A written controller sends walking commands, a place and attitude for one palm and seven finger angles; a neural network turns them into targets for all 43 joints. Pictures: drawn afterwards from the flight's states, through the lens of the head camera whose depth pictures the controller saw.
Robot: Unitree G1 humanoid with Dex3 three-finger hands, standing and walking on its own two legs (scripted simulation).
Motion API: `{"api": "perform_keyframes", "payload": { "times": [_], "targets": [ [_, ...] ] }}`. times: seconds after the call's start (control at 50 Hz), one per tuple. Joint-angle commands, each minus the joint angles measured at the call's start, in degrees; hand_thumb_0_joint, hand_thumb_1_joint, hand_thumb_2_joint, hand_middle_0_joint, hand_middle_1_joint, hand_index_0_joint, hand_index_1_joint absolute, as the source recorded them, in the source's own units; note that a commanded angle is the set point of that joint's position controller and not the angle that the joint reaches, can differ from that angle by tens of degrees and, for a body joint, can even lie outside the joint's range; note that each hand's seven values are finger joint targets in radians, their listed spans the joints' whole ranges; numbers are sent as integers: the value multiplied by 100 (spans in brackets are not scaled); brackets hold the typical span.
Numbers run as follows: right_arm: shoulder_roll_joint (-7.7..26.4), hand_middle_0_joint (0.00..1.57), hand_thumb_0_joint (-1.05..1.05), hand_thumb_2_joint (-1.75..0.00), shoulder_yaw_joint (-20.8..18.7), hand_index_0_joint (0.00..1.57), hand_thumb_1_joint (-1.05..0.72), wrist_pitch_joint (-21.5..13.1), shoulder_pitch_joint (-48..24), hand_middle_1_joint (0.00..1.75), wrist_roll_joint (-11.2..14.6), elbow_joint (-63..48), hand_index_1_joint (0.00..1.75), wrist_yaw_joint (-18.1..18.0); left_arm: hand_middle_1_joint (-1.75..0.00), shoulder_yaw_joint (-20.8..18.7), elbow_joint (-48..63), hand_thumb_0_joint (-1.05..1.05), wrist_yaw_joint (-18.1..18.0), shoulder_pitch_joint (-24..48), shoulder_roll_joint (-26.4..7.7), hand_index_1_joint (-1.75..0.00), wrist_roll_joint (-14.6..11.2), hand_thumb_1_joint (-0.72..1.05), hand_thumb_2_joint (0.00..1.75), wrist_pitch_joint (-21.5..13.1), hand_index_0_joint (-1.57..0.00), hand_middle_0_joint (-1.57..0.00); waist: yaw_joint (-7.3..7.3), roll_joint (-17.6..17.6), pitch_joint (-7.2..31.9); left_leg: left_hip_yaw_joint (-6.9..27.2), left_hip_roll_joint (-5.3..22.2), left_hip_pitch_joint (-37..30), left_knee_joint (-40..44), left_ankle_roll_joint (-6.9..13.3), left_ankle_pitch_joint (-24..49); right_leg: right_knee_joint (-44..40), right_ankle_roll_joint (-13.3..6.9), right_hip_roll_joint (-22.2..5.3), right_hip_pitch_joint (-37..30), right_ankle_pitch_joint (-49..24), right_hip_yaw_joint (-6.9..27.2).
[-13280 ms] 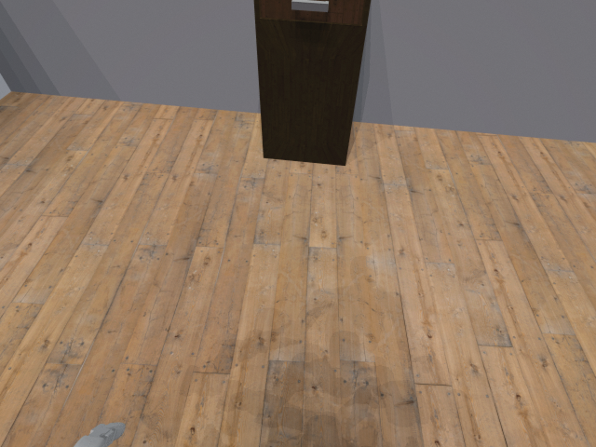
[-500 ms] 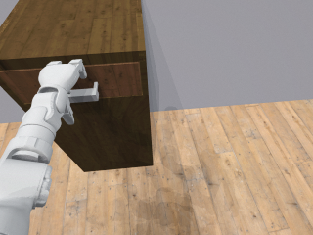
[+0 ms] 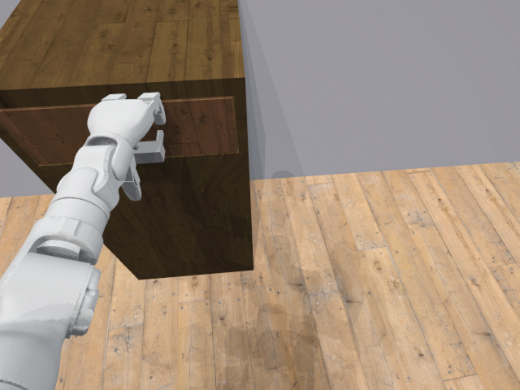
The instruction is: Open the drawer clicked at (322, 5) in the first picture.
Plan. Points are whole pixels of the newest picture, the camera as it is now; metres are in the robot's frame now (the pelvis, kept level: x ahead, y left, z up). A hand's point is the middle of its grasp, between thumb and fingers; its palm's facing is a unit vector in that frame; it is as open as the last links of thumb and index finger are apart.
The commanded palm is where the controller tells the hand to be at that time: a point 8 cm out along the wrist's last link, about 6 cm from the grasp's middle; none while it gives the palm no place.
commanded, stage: move the hooked fingers above the handle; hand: left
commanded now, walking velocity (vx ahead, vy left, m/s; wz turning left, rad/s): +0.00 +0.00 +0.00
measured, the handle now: (125, 145) +0.53 +0.24 +0.03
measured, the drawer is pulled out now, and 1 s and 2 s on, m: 0.00 0.00 0.00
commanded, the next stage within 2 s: lower the fingers behind the handle in 1.08 s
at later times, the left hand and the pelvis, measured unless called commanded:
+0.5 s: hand (129, 149) +0.47 +0.20 +0.08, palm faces -0.11 -0.04 -0.99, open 13.8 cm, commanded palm +0.47 +0.22 +0.15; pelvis +0.00 -0.01 +0.00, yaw +1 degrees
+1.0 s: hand (104, 153) +0.46 +0.24 +0.09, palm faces -0.14 +0.01 -0.99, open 13.8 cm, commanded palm +0.46 +0.23 +0.15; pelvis +0.00 -0.01 +0.00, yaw +0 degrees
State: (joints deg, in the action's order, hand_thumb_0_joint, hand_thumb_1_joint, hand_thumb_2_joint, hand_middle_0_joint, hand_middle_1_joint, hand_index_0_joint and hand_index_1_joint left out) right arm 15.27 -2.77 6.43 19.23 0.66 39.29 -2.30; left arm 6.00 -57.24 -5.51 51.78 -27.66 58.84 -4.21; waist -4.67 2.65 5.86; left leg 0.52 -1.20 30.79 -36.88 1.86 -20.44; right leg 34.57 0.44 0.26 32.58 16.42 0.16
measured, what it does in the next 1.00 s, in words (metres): stands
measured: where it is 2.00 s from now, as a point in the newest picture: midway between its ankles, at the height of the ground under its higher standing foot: outside the picture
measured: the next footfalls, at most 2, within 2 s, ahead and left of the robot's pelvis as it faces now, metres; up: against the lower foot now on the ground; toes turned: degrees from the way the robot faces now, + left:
none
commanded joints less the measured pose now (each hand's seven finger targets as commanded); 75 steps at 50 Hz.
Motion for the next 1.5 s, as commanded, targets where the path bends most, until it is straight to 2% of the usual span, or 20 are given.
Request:
{"api": "perform_keyframes", "payload": {
  "times": [0.0,0.06,0.12,0.2,0.24,0.34,0.46,0.5,0.58,0.7,0.74,0.84,0.9,1.04,1.1,1.18,1.24,1.3,1.38,1.48],
  "targets": [
    [837,20,0,-90,-230,20,-90,-132,459,30,-91,-507,30,-124,-120,-1564,1473,0,-702,2654,-2695,-120,217,-50,30,-255,-30,-30,266,127,2497,-1,-33,-745,200,25,2769,80,-308,195,-1496,-1927,-94],
    [746,20,0,-90,-243,20,-90,-199,418,30,-121,-533,30,-55,-120,-1401,1594,0,-1110,2592,-2422,-120,369,-50,30,-12,-30,-30,237,409,2651,-82,-15,-813,107,-18,3136,157,-281,195,-1456,-2165,-137],
    [808,20,0,-90,-276,20,-90,-191,447,30,-101,-473,30,-21,-120,-1462,1476,0,-1247,2483,-2527,-120,311,-50,30,262,-30,-30,174,160,2847,-141,9,-857,111,0,3224,122,-230,198,-1664,-2368,-146],
    [864,20,0,-90,-321,20,-90,-165,468,30,-32,-407,30,-44,-120,-908,1246,0,-892,2483,-1960,-120,128,-50,30,512,-30,-30,-64,-128,2774,-195,24,-1061,222,57,2996,-108,-181,181,-1709,-2371,-131],
    [898,20,0,-90,-307,20,-90,-139,495,30,13,-367,30,-75,-120,-630,1019,0,-600,2435,-1744,-120,45,-50,30,567,-30,-30,-142,-219,2401,-189,17,-1044,303,85,2695,-226,-162,173,-1598,-2236,-137],
    [870,20,0,-90,-299,20,-90,-125,429,30,33,-404,30,-174,-120,54,1254,0,60,2350,-1000,-120,-113,-50,30,141,-30,-30,-266,-222,1926,-114,-18,-1253,351,133,2302,-423,-173,167,-1262,-1839,-100],
    [784,20,0,-90,-259,20,-90,-136,421,30,-15,-444,30,-175,-120,-740,1611,0,-245,2529,-1765,-120,-61,-50,30,-476,-30,-30,-6,119,2012,-41,-53,-1017,244,59,2456,-154,-272,172,-1218,-1801,-88],
    [808,20,0,-90,-244,20,-90,-145,396,30,-58,-463,30,-160,-120,-1381,1572,0,-595,2514,-2494,-120,98,-50,30,-446,-30,-30,193,211,2188,-37,-70,-748,204,19,2604,3,-302,180,-1366,-1881,-94],
    [761,20,0,-90,-231,20,-90,-208,326,30,-91,-512,30,-67,-120,-1536,1452,0,-1176,2404,-2656,-120,327,-50,30,18,-30,-30,301,368,2637,-149,-65,-631,127,-32,2877,180,-283,179,-1568,-2179,-140],
    [848,20,0,-90,-252,20,-90,-117,296,30,-48,-516,30,-77,-120,-1403,1228,0,-1045,2355,-2628,-120,221,-50,30,626,-30,-30,170,-196,3039,-268,-38,-727,195,44,2983,39,-172,155,-2143,-2694,-88],
    [857,20,0,-90,-241,20,-90,-88,290,30,-3,-492,30,-123,-120,-1344,1111,0,-871,2316,-2633,-120,167,-50,30,651,-30,-30,143,-301,2781,-294,-31,-672,304,61,2715,-59,-140,132,-2148,-2584,-88],
    [910,20,0,-90,-233,20,-90,-85,298,30,72,-555,30,-224,-120,-732,843,0,-234,1795,-1956,-120,67,-50,30,428,-30,-30,22,-465,2044,-259,-10,-773,456,120,2286,-331,-146,134,-1817,-2134,-92],
    [849,20,0,-90,-262,20,-90,-134,345,30,82,-555,30,-234,-120,37,1268,0,105,2112,-1052,-120,-50,-50,30,28,-30,-30,-235,-303,1708,-180,4,-1080,423,133,2130,-476,-166,145,-1308,-1743,-81],
    [788,20,0,-90,-314,20,-90,-199,471,30,-19,-411,30,-182,-120,-697,2024,0,-354,2723,-1683,-120,-115,-50,30,-685,-30,-30,-68,249,2082,50,-19,-1288,203,21,2587,-144,-277,208,-916,-1587,-134],
    [828,20,0,-90,-298,20,-90,-240,465,30,-82,-364,30,-120,-120,-1499,1889,0,-952,2812,-2563,-120,132,-50,30,-493,-30,-30,159,406,2426,52,-44,-1044,132,-46,2818,51,-319,234,-1050,-1674,-166],
    [803,20,0,-90,-257,20,-90,-259,390,30,-101,-323,30,5,-120,-1218,1179,0,-1365,2636,-2250,-120,344,-50,30,258,-30,-30,132,457,2537,-57,-19,-859,104,-97,2970,163,-291,227,-1101,-1857,-254],
    [883,20,0,-90,-287,20,-90,-210,496,30,-35,-317,30,74,-120,-525,441,0,-1062,2373,-1482,-120,259,-50,30,829,-30,-30,-58,54,2372,-135,60,-895,151,-57,2824,9,-224,233,-1024,-1856,-253],
    [985,20,0,-90,-230,20,-90,-86,485,30,-7,-347,30,-48,-120,-920,157,0,-782,2423,-2140,-120,245,-50,30,967,-30,-30,-54,-537,2356,-204,-3,-565,268,42,2323,-113,-191,200,-1459,-1883,-158],
    [974,20,0,-90,-135,20,-90,-60,437,30,90,-403,30,-161,-120,-491,-413,0,-417,2223,-1840,-120,321,-50,30,970,-30,-30,-175,-822,1366,-232,-17,-117,427,81,1387,-311,-154,161,-1077,-1204,-144],
    [955,20,0,-90,-92,20,-90,-94,488,30,93,-591,30,-264,-120,-518,-363,0,-110,1881,-1969,-120,316,-50,30,546,-30,-30,-120,-731,1272,-275,-28,119,352,96,1056,-255,-161,134,-1016,-965,-79]
  ]
}}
